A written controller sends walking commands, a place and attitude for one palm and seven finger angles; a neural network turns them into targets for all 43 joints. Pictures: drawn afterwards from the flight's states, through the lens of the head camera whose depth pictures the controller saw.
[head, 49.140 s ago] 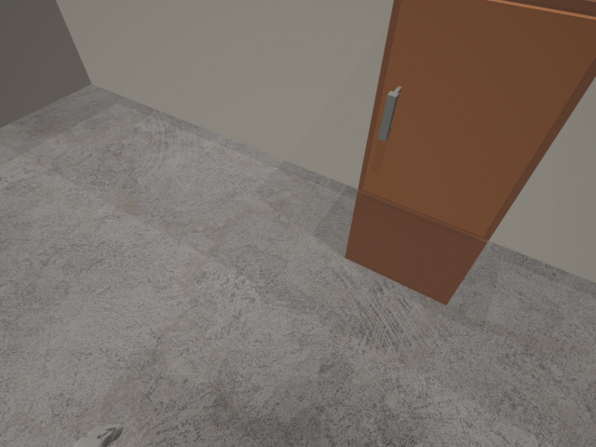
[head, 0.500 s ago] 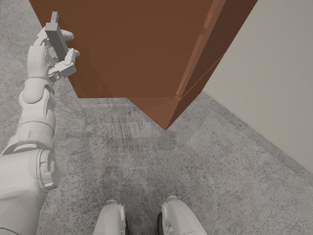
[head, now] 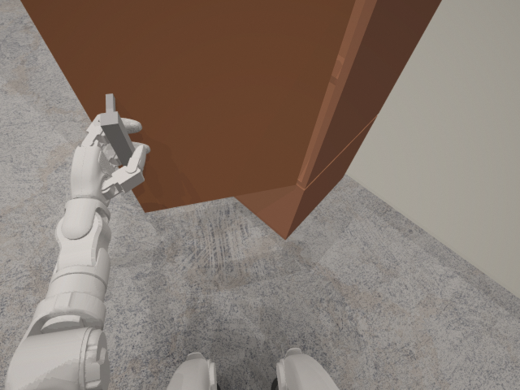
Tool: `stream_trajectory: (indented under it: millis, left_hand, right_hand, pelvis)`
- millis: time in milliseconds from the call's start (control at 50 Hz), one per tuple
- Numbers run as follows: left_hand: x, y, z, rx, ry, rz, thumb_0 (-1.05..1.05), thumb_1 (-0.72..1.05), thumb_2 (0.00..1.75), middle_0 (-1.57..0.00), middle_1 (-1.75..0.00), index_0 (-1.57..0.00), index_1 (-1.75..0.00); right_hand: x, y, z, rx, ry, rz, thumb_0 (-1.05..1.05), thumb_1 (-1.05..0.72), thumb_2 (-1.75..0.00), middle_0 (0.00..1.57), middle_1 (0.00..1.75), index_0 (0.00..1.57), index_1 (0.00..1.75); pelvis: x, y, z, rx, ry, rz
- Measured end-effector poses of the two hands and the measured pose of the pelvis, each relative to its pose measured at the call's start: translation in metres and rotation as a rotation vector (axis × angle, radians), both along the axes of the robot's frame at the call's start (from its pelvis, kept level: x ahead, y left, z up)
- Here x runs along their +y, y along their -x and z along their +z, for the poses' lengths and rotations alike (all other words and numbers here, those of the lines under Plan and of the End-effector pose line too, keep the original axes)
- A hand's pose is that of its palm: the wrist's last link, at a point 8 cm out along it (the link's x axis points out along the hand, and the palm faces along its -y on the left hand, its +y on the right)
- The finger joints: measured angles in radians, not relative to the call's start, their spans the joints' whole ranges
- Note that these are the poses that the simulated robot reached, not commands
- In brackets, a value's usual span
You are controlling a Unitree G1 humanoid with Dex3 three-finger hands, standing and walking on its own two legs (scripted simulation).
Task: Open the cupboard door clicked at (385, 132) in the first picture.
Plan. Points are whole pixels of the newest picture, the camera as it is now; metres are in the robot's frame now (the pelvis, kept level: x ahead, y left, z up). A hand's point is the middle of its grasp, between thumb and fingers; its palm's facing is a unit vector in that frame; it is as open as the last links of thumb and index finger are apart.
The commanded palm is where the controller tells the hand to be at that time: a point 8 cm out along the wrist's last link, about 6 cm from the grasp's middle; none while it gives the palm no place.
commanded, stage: pull the door open along its arc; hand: left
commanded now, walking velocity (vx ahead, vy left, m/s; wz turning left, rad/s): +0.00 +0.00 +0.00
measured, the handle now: (123, 137) +0.50 +0.19 +0.05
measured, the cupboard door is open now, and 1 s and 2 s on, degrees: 56 91 91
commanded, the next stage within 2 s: open thumb and fingers to let go in 0.52 s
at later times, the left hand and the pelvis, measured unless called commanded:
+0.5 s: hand (214, 266) +0.29 +0.05 +0.05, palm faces +0.34 -0.94 +0.01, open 6.6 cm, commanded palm +0.22 +0.11 +0.04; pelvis +0.01 -0.04 +0.01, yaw +3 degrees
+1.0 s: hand (223, 273) +0.28 +0.04 +0.04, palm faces +0.40 -0.92 -0.01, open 9.7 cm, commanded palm +0.23 +0.09 +0.04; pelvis -0.01 -0.07 +0.00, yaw +5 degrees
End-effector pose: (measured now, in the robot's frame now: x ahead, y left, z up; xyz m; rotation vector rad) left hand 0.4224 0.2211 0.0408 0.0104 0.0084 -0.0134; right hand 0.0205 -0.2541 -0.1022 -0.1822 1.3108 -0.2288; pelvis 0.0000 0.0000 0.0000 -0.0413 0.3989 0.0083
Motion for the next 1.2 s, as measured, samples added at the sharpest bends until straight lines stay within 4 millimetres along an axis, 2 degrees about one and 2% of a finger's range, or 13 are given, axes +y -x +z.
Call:
stream_trajectory:
  millis: [80,280,360,440,520,580,740,820,900,1020,1120,1200]
  left_hand:
    - [-0.013,0.032,0.000,-0.003,0.025,0.014,0.01,0.70,0.73,-0.30,-1.32,-0.30,-1.32]
    - [-0.069,0.110,0.000,-0.015,0.094,0.302,0.03,0.67,0.74,-0.30,-1.31,-0.33,-1.28]
    - [-0.092,0.136,0.002,-0.006,0.066,0.369,0.03,0.66,0.73,-0.31,-1.29,-0.33,-1.29]
    - [-0.113,0.159,0.005,0.020,0.035,0.370,0.03,0.64,0.70,-0.31,-1.28,-0.33,-1.30]
    - [-0.133,0.178,0.008,0.050,0.029,0.353,0.04,0.63,0.68,-0.31,-1.26,-0.34,-1.31]
    - [-0.142,0.185,0.008,0.044,0.012,0.355,0.03,0.62,0.68,-0.32,-1.27,-0.34,-1.32]
    - [-0.151,0.182,0.001,0.020,-0.008,0.416,0.01,0.64,0.76,-0.35,-1.31,-0.35,-1.32]
    - [-0.150,0.184,0.001,0.034,-0.001,0.433,0.01,0.57,0.75,-0.36,-1.30,-0.36,-1.31]
    - [-0.149,0.185,0.002,0.036,0.001,0.431,0.01,0.41,0.68,-0.34,-1.26,-0.36,-1.30]
    - [-0.141,0.186,0.002,0.005,0.001,0.419,0.01,0.07,0.54,-0.33,-1.24,-0.35,-1.26]
    - [-0.139,0.187,0.001,-0.004,0.018,0.401,0.00,-0.22,0.42,-0.32,-1.22,-0.34,-1.22]
    - [-0.139,0.186,0.001,-0.006,0.027,0.394,0.00,-0.36,0.36,-0.30,-1.15,-0.33,-1.14]
  right_hand:
    - [-0.002,-0.032,0.005,-0.087,-0.010,0.034,0.01,-0.91,-0.90,0.20,0.30,0.21,0.30]
    - [0.012,-0.123,0.011,-0.318,-0.072,0.210,0.01,-0.91,-0.90,0.20,0.30,0.20,0.30]
    - [0.021,-0.149,0.014,-0.392,-0.107,0.257,0.01,-0.91,-0.90,0.20,0.30,0.20,0.30]
    - [0.026,-0.163,0.019,-0.446,-0.134,0.274,0.01,-0.91,-0.90,0.20,0.30,0.20,0.30]
    - [0.024,-0.169,0.024,-0.482,-0.145,0.274,0.01,-0.91,-0.90,0.20,0.30,0.21,0.30]
    - [0.017,-0.171,0.023,-0.491,-0.136,0.288,0.01,-0.91,-0.90,0.20,0.30,0.21,0.30]
    - [-0.011,-0.165,0.002,-0.451,-0.103,0.318,0.01,-0.91,-0.90,0.20,0.30,0.21,0.30]
    - [-0.021,-0.156,-0.003,-0.426,-0.099,0.299,0.01,-0.91,-0.90,0.20,0.30,0.20,0.30]
    - [-0.028,-0.147,-0.004,-0.416,-0.095,0.275,0.01,-0.91,-0.90,0.20,0.30,0.20,0.30]
    - [-0.033,-0.138,-0.006,-0.408,-0.082,0.255,0.01,-0.91,-0.90,0.20,0.30,0.20,0.30]
    - [-0.029,-0.134,-0.007,-0.407,-0.074,0.252,0.01,-0.91,-0.90,0.20,0.30,0.20,0.30]
    - [-0.021,-0.134,-0.005,-0.414,-0.071,0.255,0.01,-0.91,-0.90,0.20,0.30,0.20,0.30]
  pelvis:
    - [-0.001,-0.005,0.005,-0.021,-0.006,-0.001]
    - [-0.012,-0.005,0.005,-0.067,-0.031,0.014]
    - [-0.020,-0.005,0.004,-0.086,-0.041,0.024]
    - [-0.030,-0.007,0.006,-0.109,-0.051,0.028]
    - [-0.040,-0.010,0.009,-0.131,-0.062,0.037]
    - [-0.048,-0.011,0.009,-0.135,-0.067,0.050]
    - [-0.064,-0.003,0.000,-0.113,-0.079,0.078]
    - [-0.069,-0.001,0.000,-0.113,-0.089,0.078]
    - [-0.071,0.001,0.002,-0.120,-0.095,0.069]
    - [-0.070,0.006,0.000,-0.120,-0.091,0.057]
    - [-0.064,0.010,-0.001,-0.123,-0.084,0.056]
    - [-0.056,0.013,-0.001,-0.124,-0.078,0.056]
